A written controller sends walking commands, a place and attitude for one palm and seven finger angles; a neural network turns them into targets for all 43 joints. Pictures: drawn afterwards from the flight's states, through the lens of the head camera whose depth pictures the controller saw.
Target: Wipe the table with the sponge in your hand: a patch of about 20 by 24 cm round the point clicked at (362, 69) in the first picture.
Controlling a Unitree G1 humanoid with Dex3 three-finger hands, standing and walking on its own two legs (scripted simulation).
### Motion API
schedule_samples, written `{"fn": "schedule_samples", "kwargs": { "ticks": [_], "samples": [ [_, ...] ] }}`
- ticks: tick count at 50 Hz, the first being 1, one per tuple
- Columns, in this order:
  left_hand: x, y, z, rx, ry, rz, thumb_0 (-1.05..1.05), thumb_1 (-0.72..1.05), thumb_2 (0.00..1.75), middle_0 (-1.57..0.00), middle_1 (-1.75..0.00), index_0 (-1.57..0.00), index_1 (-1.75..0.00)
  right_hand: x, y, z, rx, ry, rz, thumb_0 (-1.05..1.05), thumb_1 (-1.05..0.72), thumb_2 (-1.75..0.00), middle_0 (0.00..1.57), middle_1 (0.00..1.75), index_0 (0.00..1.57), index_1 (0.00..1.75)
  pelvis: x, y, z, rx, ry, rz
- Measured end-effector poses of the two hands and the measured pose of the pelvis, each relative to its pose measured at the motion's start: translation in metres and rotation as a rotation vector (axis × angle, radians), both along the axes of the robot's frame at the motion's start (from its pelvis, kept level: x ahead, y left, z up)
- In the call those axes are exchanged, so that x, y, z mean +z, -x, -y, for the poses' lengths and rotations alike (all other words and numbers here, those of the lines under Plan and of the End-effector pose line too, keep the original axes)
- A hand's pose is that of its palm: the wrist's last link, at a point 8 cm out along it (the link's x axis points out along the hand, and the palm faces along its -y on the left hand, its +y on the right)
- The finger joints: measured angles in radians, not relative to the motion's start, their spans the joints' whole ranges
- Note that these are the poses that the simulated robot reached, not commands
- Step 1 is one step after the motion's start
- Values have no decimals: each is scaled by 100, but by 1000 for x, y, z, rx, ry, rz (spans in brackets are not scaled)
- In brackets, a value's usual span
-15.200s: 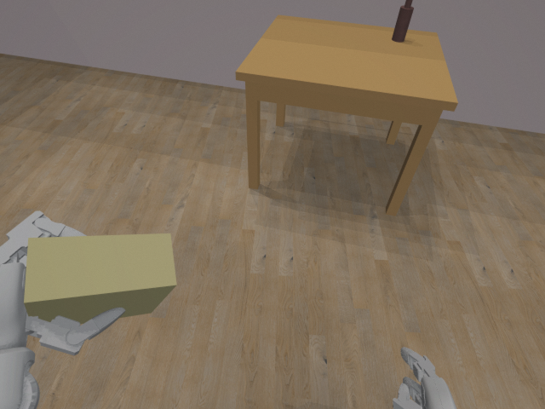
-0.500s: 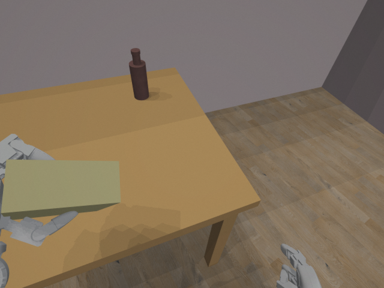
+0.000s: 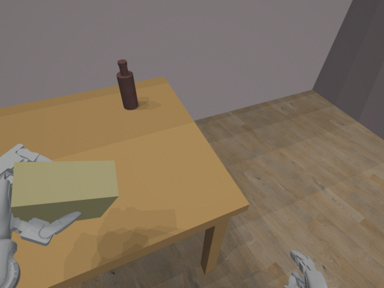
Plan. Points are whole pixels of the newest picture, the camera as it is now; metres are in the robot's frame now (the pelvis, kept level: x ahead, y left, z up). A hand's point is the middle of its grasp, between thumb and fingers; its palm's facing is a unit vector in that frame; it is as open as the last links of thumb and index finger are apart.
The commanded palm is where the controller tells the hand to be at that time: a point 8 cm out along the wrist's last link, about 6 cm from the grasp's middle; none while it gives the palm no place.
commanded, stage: shuffle to correct the standing spot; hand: left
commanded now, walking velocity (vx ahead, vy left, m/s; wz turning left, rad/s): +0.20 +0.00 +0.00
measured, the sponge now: (80, 193) +0.24 +0.20 +0.14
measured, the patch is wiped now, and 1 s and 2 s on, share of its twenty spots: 0.00 0.00 0.00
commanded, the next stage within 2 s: come to a stop and stand still in 0.02 s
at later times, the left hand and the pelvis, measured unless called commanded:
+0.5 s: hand (31, 189) +0.22 +0.26 +0.17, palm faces +0.33 -0.86 -0.38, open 10.2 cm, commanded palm +0.16 +0.31 +0.18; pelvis -0.01 +0.03 +0.00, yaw -2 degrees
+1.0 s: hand out of the picture +0.21 +0.31 +0.16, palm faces +0.34 -0.86 -0.37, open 10.2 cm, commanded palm +0.14 +0.35 +0.18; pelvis -0.02 +0.07 +0.01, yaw -1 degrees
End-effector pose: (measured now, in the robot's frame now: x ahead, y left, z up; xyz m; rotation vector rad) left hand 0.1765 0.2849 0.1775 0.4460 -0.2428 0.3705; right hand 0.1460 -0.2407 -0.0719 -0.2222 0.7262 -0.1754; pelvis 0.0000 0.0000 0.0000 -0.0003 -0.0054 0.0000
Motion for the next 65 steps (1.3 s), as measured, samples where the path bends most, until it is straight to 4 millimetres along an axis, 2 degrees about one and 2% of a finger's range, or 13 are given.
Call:
{"fn": "schedule_samples", "kwargs": {
  "ticks": [6,13,15,17,19,21,25,27,31,36,46,54,65],
  "samples": [
    [-2,-4,11,-49,11,2,-1,-50,102,-70,-137,-72,-136,0,-2,5,-13,3,1,1,-91,-90,21,30,20,30,-2,-3,2,3,-1,6],
    [6,-2,2,-44,-32,7,-1,-50,102,-70,-137,-72,-136,4,-8,-3,-6,-4,10,1,-91,-90,21,30,20,30,1,-4,-3,2,-3,15],
    [20,-7,-13,-36,-138,44,-1,-50,102,-70,-137,-72,-136,4,-8,-9,36,3,14,1,-91,-90,20,30,20,30,1,2,-3,1,2,13],
    [28,-14,-33,13,-133,99,-1,-50,102,-70,-137,-72,-136,2,-7,-16,67,-14,5,1,-91,-90,20,30,20,30,0,8,-6,-11,2,14],
    [30,-17,-43,45,-92,127,-1,-50,102,-70,-137,-72,-136,1,-5,-23,75,-32,9,1,-91,-90,20,30,20,30,1,11,-12,-22,1,20],
    [26,-16,-40,26,-57,123,-1,-50,102,-70,-137,-72,-136,3,-2,-29,66,-49,20,1,-91,-90,21,30,20,30,2,13,-19,-34,-4,24],
    [7,-6,-21,-96,-26,45,-1,-50,102,-70,-137,-72,-136,8,5,-42,44,-50,37,1,-91,-90,21,30,20,30,4,15,-32,-38,-2,19],
    [-1,0,-20,-136,-25,3,-1,-50,102,-70,-137,-72,-136,10,8,-48,41,-40,33,1,-91,-90,21,30,20,30,5,16,-37,-34,1,16],
    [-8,8,-40,-118,-37,-26,-1,-50,102,-70,-137,-72,-136,12,11,-61,58,-16,17,1,-91,-90,21,30,20,30,6,19,-43,-22,9,12],
    [0,15,-66,-37,-35,32,-1,-50,102,-70,-137,-72,-136,15,7,-76,105,0,17,1,-90,-90,21,30,20,30,7,21,-52,-13,15,12],
    [-6,11,-70,-61,11,48,-1,-50,102,-70,-137,-72,-136,26,-11,-99,139,-1,69,1,-90,-90,21,30,20,30,8,21,-67,-15,21,11],
    [-3,10,-74,-81,-26,26,-1,-50,102,-70,-137,-72,-136,26,-11,-101,133,2,63,1,-90,-90,21,30,20,30,9,21,-70,-14,24,6],
    [-1,16,-68,-70,-21,19,-1,-50,102,-70,-137,-72,-136,19,3,-87,102,6,23,1,-90,-90,21,30,20,30,9,23,-66,-14,22,12]
  ]
}}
